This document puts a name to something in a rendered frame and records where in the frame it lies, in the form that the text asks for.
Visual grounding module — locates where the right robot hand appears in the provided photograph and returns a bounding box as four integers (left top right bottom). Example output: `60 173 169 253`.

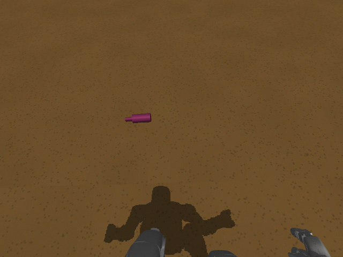
288 228 331 257

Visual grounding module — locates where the bottle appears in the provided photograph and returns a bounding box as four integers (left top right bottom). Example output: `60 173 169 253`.
125 114 151 123

